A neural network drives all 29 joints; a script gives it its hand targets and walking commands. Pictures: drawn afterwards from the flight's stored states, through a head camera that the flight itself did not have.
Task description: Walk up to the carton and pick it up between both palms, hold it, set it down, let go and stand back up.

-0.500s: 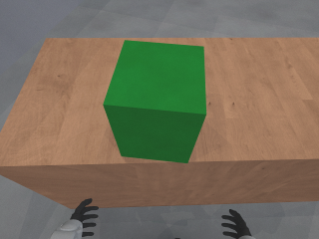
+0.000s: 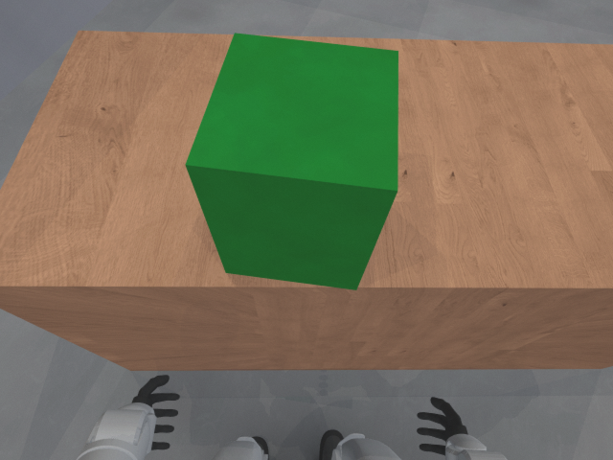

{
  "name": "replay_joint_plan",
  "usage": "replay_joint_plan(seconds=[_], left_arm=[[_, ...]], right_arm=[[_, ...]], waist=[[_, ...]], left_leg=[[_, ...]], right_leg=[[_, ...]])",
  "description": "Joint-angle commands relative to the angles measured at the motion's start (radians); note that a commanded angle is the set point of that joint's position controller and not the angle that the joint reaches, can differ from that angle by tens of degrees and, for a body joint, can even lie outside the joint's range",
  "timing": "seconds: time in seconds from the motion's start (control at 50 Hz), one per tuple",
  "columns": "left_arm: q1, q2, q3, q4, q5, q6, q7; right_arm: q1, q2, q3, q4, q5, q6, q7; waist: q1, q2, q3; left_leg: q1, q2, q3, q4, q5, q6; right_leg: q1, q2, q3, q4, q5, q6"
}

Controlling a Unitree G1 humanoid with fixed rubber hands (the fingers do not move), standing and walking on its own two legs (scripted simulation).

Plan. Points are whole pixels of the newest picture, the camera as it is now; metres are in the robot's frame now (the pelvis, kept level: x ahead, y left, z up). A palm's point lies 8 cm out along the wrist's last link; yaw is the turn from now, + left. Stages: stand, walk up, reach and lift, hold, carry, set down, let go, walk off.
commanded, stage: let go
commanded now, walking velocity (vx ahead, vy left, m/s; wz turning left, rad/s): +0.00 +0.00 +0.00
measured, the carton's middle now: (301, 175) +0.46 +0.03 +0.05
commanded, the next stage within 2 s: stand in 1.00 s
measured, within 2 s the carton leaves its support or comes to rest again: neither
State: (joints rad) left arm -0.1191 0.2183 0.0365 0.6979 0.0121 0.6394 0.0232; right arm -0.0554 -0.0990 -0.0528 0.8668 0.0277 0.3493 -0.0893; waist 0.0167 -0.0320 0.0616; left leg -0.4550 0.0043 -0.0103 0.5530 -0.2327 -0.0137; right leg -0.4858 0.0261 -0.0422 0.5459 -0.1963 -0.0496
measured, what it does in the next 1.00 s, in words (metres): stands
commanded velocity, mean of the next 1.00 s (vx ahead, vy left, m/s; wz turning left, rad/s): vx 0.00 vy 0.00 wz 0.00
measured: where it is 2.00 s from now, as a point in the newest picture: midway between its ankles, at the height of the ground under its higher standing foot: outside the picture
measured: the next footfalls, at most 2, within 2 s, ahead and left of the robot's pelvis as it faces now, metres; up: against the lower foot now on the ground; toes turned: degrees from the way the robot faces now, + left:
none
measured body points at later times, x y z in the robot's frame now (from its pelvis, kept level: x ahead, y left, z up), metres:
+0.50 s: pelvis +0.02 -0.01 +0.02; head +0.03 +0.01 +0.47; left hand +0.20 +0.23 -0.07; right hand +0.20 -0.25 -0.07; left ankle +0.02 +0.13 -0.73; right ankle +0.04 -0.09 -0.73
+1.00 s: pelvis +0.03 +0.02 +0.01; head +0.04 +0.03 +0.46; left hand +0.21 +0.24 -0.08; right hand +0.18 -0.22 -0.08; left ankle +0.02 +0.13 -0.73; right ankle +0.04 -0.09 -0.73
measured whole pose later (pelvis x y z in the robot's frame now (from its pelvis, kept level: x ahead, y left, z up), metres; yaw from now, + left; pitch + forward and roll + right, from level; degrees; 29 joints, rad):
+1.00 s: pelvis +0.03 +0.02 +0.01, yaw -1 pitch +0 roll +0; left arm 0.22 0.21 -0.03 0.44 0.00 0.17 0.06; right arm 0.18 -0.20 -0.02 0.75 -0.02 -0.20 0.01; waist 0.00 -0.03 0.02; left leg -0.21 -0.01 0.02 0.48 -0.27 0.02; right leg -0.26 0.01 0.00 0.50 -0.24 -0.02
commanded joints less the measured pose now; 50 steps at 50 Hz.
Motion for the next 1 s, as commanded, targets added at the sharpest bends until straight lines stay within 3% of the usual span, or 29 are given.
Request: replay_joint_plan(seconds=[0.0,0.1,0.18,0.26,0.32,0.4,0.48,0.58,0.68,0.76,0.96,0.98], left_arm=[[-0.079,0.112,0.018,-0.129,0.005,0.013,0.011],[0.033,0.113,-0.013,-0.304,-0.026,0.015,0.03],[0.102,0.142,-0.038,-0.475,-0.058,0.021,0.052],[0.16,0.142,-0.042,-0.536,-0.056,0.013,0.053],[0.187,0.127,-0.031,-0.506,-0.026,-0.045,0.037],[0.188,0.105,-0.003,-0.436,0.019,-0.199,0.017],[0.208,0.091,0.013,-0.398,0.032,-0.357,0.008],[0.222,0.094,0.0,-0.39,0.004,-0.458,0.008],[0.227,0.086,-0.019,-0.396,-0.013,-0.489,0.023],[0.237,0.08,-0.027,-0.4,-0.016,-0.502,0.036],[0.284,0.089,-0.034,-0.404,-0.013,-0.493,0.037],[0.213,0.058,-0.04,-0.306,0.002,-0.515,0.057]], right_arm=[[-0.045,-0.103,-0.014,-0.057,0.01,-0.004,-0.004],[0.008,-0.176,-0.038,-0.138,-0.012,-0.031,0.024],[0.034,-0.208,-0.046,-0.266,-0.023,-0.034,0.071],[0.085,-0.189,-0.004,-0.329,-0.001,-0.041,0.114],[0.117,-0.18,0.015,-0.325,0.006,-0.095,0.134],[0.122,-0.18,0.016,-0.282,-0.01,-0.249,0.142],[0.144,-0.174,0.016,-0.238,-0.025,-0.42,0.123],[0.136,-0.198,0.001,-0.237,-0.048,-0.537,0.094],[0.128,-0.229,-0.017,-0.237,-0.064,-0.574,0.083],[0.141,-0.23,-0.012,-0.242,-0.063,-0.584,0.085],[0.172,-0.203,0.01,-0.224,-0.048,-0.588,0.093],[0.131,-0.2,0.017,-0.238,0.01,-0.583,0.097]], waist=[[0.009,0.045,-0.357],[0.007,0.032,-0.41],[0.003,-0.005,-0.377],[-0.001,-0.015,-0.26],[-0.006,-0.001,-0.178],[-0.01,0.015,-0.139],[-0.017,0.003,-0.156],[-0.014,-0.006,-0.142],[-0.015,0.035,-0.123],[-0.014,0.042,-0.129],[-0.007,0.025,-0.148],[-0.041,0.051,-0.129]], left_leg=[[-0.008,0.022,0.012,-0.08,0.112,0.018],[0.134,0.011,-0.003,-0.135,0.217,0.011],[0.193,-0.005,0.002,-0.203,0.228,0.014],[0.194,-0.029,0.01,-0.263,0.183,0.014],[0.183,-0.045,0.012,-0.287,0.148,0.01],[0.182,-0.055,0.01,-0.279,0.117,0.01],[0.192,-0.054,0.007,-0.248,0.103,0.015],[0.128,-0.03,0.014,-0.237,0.02,0.027],[-0.011,0.01,0.017,-0.252,-0.097,0.053],[-0.069,0.027,0.014,-0.26,-0.104,0.062],[0.061,0.004,0.002,-0.214,0.033,0.033],[0.104,0.003,-0.047,-0.214,-0.022,0.015]], right_leg=[[0.283,-0.048,0.065,-0.042,0.095,-0.01],[0.372,-0.021,0.07,-0.094,0.18,-0.028],[0.422,-0.03,0.077,-0.174,0.201,-0.008],[0.475,-0.054,0.1,-0.235,0.23,0.021],[0.494,-0.065,0.115,-0.254,0.236,0.035],[0.487,-0.071,0.122,-0.241,0.197,0.044],[0.448,-0.064,0.117,-0.209,0.149,0.051],[0.42,-0.041,0.101,-0.16,0.041,0.035],[0.484,-0.007,0.079,-0.073,0.012,0.02],[0.535,0.003,0.077,-0.034,0.048,0.016],[0.454,-0.016,0.096,-0.075,0.121,0.014],[0.432,0.013,0.038,-0.098,0.115,0.023]])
